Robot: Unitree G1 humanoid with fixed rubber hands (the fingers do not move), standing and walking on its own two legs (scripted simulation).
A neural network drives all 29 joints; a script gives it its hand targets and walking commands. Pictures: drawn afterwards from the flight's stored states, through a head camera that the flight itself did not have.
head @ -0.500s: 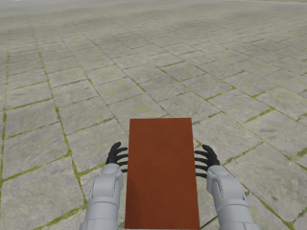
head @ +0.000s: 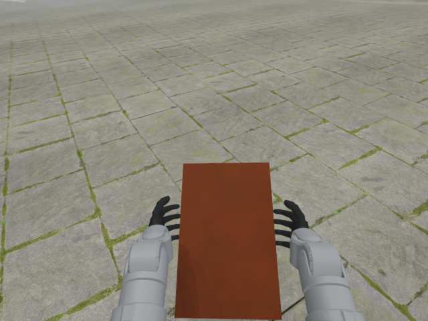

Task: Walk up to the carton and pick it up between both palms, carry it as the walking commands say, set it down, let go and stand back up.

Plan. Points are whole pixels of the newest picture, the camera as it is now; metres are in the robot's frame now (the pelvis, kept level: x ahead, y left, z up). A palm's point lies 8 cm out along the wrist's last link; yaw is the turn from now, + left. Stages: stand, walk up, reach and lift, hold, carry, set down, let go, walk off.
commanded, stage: carry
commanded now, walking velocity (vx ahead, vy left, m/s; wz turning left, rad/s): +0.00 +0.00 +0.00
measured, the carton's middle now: (226, 238) +0.34 -0.01 -0.03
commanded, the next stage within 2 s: none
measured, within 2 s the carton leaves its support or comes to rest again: neither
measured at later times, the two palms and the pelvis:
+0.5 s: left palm (170, 221) +0.28 +0.10 +0.11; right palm (322, 232) +0.26 -0.16 +0.10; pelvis -0.04 -0.01 +0.01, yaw -3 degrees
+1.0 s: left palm (109, 249) +0.25 +0.21 +0.07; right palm (249, 225) +0.30 -0.05 +0.07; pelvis -0.04 +0.00 +0.02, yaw +14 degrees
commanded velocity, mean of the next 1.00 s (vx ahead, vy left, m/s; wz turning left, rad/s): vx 0.00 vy -0.18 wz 0.55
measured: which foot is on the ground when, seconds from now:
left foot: down 0.00-0.46, up 0.48-0.82, down 0.84-1.00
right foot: down 0.00-0.22, up 0.24-0.42, down 0.44-0.86, up 0.88-1.00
